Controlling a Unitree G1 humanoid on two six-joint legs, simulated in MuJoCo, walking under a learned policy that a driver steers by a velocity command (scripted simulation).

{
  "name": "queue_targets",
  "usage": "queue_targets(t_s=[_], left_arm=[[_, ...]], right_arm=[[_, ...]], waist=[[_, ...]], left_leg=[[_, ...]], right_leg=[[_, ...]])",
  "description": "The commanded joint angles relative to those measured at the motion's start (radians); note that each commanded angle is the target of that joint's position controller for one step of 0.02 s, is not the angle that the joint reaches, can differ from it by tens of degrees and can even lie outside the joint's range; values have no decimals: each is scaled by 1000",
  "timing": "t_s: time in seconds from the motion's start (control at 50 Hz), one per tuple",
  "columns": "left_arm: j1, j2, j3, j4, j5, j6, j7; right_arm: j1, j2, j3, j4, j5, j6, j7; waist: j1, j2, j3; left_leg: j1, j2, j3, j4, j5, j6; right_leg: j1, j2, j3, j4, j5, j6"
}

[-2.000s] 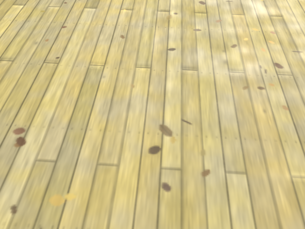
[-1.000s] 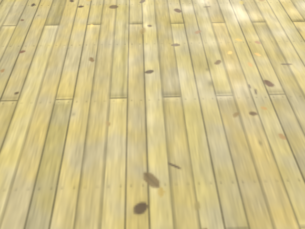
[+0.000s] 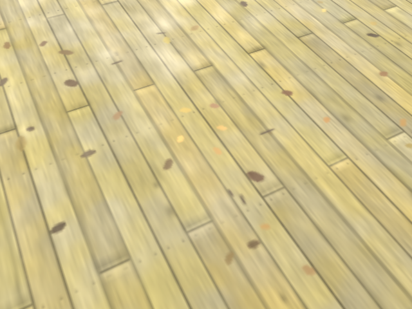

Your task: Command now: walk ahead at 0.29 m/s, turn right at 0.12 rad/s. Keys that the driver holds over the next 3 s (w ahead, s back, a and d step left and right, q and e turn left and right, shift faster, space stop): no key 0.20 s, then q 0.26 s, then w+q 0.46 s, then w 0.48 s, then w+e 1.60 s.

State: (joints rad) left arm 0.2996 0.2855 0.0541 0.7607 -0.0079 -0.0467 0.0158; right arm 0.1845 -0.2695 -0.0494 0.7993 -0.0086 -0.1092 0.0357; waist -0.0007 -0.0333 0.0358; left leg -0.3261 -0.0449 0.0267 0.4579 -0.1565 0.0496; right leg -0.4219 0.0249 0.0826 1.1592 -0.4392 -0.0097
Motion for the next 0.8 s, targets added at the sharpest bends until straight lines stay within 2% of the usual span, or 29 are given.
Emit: queue_targets(t_s=[0.02, 0.06, 0.1, 0.16, 0.22, 0.26, 0.28, 0.3, 0.32, 0.34, 0.36, 0.38, 0.4, 0.42, 0.46, 0.5, 0.54, 0.58, 0.6, 0.62, 0.64, 0.66, 0.68, 0.7, 0.72, 0.74, 0.8], left_arm=[[35, 69, 25, -65, 9, -2, 6], [21, 35, 13, -74, 9, 6, 11], [-12, 22, 4, -78, 11, 10, 11], [-80, 39, 8, -84, 7, 16, 8], [-138, 53, 14, -99, 12, 17, 7], [-123, 61, 22, -93, 21, 10, 9], [-108, 112, 35, -94, 29, 6, 18], [-92, 176, 51, -105, 34, 12, 30], [-71, 174, 58, -95, 25, 29, 35], [-51, 126, 48, -94, 18, 41, 35], [-37, 120, 48, -88, 18, 47, 37], [-30, 140, 53, -90, 25, 46, 40], [-69, 148, 54, -94, 22, 40, 41], [-141, 137, 51, -102, 16, 35, 41], [-231, 133, 54, -102, 16, 35, 38], [-247, 142, 60, -91, 13, 36, 32], [-240, 155, 65, -77, -3, 31, 25], [-248, 146, 62, -65, -16, 29, 19], [-244, 114, 55, -59, -13, 30, 17], [-255, 53, 40, -64, -1, 31, 10], [-291, 4, 26, -114, 9, 23, 2], [-376, 65, 39, -151, -24, -4, 0], [-370, 127, 55, -144, -43, -25, 0], [-328, 146, 65, -114, -25, -36, 3], [-309, 138, 67, -91, 3, -43, 8], [-307, 127, 67, -85, 16, -48, 5], [-325, 76, 57, -80, 9, -57, -12]], right_arm=[[-3, -80, -8, -29, -8, -11, -1], [-9, -111, -14, -9, -6, -7, -11], [-16, -139, -20, 4, 2, 9, -21], [18, -149, -19, 34, 8, 30, -28], [30, -146, -15, 59, 15, 47, -28], [13, -138, -9, 65, 33, 57, -28], [41, -128, -5, 64, 26, 55, -28], [84, -109, -1, 53, 3, 45, -24], [127, -75, 8, 54, 9, 45, -27], [82, -84, 8, 40, 19, 53, -30], [27, -112, -4, 17, 30, 68, -33], [6, -144, -21, 9, 34, 89, -37], [27, -153, -32, 10, 31, 112, -41], [52, -137, -34, 13, 33, 133, -47], [65, -98, -28, 8, 27, 159, -54], [63, -86, -26, -5, 27, 164, -43], [59, -105, -33, -17, 26, 160, -26], [137, -111, -45, 12, 21, 152, -15], [206, -119, -54, 47, 20, 148, -16], [283, -160, -68, 69, 22, 140, -27], [286, -284, -80, 24, 20, 119, -33], [241, -277, -75, -9, -15, 86, -24], [168, -240, -63, -25, -13, 62, -28], [135, -201, -52, -31, 2, 51, -34], [130, -181, -45, -31, 14, 51, -40], [142, -171, -42, -28, 18, 52, -48], [218, -149, -37, -14, 20, 46, -61]], waist=[[25, 125, -93], [32, 140, -115], [23, 137, -144], [-11, 130, -145], [-24, 126, -110], [10, 109, -90], [4, 67, -107], [-27, -27, -159], [-25, -140, -214], [13, -160, -226], [40, -185, -209], [60, -178, -192], [34, -132, -170], [-6, -110, -139], [-35, -119, -105], [-33, -141, -126], [-30, -152, -138], [-71, -108, -132], [-89, -47, -111], [-106, 137, -59], [-89, 351, 10], [-114, 271, 35], [-70, 226, 85], [-41, 189, 83], [-37, 169, 59], [-35, 159, 40], [-47, 139, -3]], left_leg=[[163, 261, -215, -164, 685, 175], [151, 248, -150, -171, 788, 184], [143, 229, -96, -174, 785, 170], [170, 226, -84, -173, 678, 154], [184, 241, -128, -139, 547, 149], [159, 209, -160, -80, 412, 109], [114, 170, -166, -34, 323, 67], [17, 103, -134, 43, 101, 25], [-106, 41, -68, 132, -151, -21], [-146, 28, -42, 228, -295, -48], [-207, 21, -32, 362, -412, -63], [-255, 28, -42, 565, -520, -82], [-256, 56, -69, 668, -504, -95], [-228, 81, -78, 647, -456, -101], [-131, 85, -31, 544, -355, -113], [-24, 96, -1, 424, -253, -91], [37, 86, 30, 309, -194, -53], [167, 44, 90, 167, -138, -9], [236, 21, 90, 122, -182, 17], [285, 124, -109, -28, -354, 82], [304, 365, -622, -215, -554, 230], [242, 424, -823, -375, -738, 308], [225, 414, -761, -377, -688, 264], [233, 370, -649, -332, -542, 214], [238, 323, -551, -314, -426, 175], [244, 289, -484, -313, -336, 156], [303, 239, -365, -295, -85, 141]], right_leg=[[-100, -90, 5, -88, 54, 29], [-63, -88, -16, -228, 120, 46], [6, -83, -36, -363, 234, 51], [48, -67, -46, -484, 344, 49], [74, -59, -41, -583, 327, 29], [176, -43, -54, -755, 446, -3], [277, -102, 1, -766, 664, -28], [415, -218, 71, -685, 946, -81], [516, -305, 143, -663, 964, -181], [511, -356, 200, -700, 902, -230], [497, -391, 247, -740, 850, -254], [460, -425, 268, -777, 832, -281], [388, -427, 230, -798, 780, -279], [309, -391, 160, -821, 685, -246], [182, -326, 39, -851, 590, -199], [116, -298, -26, -895, 336, -177], [114, -307, -29, -908, 113, -162], [54, -291, -69, -852, -79, -122], [-11, -256, -117, -747, -156, -85], [-149, -178, -217, -466, -199, -17], [-439, -32, -187, -146, -242, 44], [-510, -38, -17, -77, -150, 11], [-521, -79, 10, -88, -20, -13], [-491, -99, 7, -120, 87, -14], [-443, -106, 2, -170, 160, -5], [-395, -101, -1, -219, 227, 7], [-338, -62, -22, -348, 382, 33]])
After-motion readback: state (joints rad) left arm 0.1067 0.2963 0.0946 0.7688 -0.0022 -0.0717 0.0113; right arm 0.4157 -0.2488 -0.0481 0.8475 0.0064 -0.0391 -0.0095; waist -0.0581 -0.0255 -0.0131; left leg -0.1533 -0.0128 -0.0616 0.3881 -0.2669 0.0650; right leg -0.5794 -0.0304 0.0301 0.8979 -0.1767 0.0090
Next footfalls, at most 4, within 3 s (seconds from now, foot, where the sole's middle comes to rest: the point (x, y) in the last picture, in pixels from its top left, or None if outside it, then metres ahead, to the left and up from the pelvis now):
0.28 right None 0.21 -0.14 -0.77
0.62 left None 0.13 0.12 -0.77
1.10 right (205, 298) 0.50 0.02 -0.77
1.58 left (98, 253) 0.65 0.38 -0.77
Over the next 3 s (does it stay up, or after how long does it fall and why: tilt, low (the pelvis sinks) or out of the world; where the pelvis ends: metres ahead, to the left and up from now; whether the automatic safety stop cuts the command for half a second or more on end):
stays up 1.30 0.24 0.00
